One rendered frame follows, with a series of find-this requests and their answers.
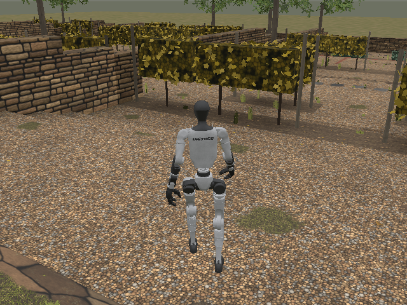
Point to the right robot hand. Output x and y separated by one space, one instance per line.
231 173

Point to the left robot shin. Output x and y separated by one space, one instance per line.
191 225

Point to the right robot shin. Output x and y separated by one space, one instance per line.
218 240

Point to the robot shin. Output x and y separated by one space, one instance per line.
191 225
218 240

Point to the left robot hand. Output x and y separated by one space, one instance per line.
169 196

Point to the right robot upper arm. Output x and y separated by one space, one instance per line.
225 143

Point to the left robot forearm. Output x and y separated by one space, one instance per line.
173 174

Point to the left robot upper arm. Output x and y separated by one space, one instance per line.
180 144

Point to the right robot forearm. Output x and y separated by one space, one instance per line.
230 163

